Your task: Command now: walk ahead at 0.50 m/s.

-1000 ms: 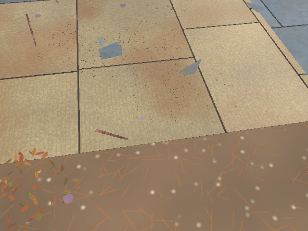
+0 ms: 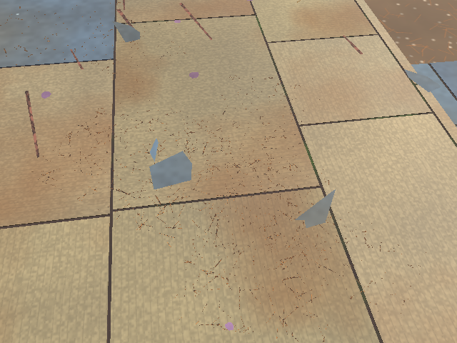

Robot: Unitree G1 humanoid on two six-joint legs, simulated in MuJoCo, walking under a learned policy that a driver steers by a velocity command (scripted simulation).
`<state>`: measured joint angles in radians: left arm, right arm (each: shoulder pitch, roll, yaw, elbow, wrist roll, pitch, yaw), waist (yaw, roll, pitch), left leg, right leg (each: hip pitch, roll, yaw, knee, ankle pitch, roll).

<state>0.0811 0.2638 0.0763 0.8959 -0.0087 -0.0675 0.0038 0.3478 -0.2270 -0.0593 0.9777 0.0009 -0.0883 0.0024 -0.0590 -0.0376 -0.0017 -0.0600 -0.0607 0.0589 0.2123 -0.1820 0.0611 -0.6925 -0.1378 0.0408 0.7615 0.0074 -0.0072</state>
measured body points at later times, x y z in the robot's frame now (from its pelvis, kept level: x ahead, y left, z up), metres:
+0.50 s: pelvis +0.28 -0.08 +0.00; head +0.30 -0.08 +0.45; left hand +0.28 +0.19 -0.14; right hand +0.42 -0.34 -0.13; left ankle +0.38 +0.12 -0.67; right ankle +0.26 -0.16 -0.75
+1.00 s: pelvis +0.56 +0.03 +0.00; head +0.58 +0.05 +0.44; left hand +0.62 +0.35 -0.11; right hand +0.73 -0.20 -0.12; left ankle +0.54 +0.09 -0.75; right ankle +0.68 -0.12 -0.67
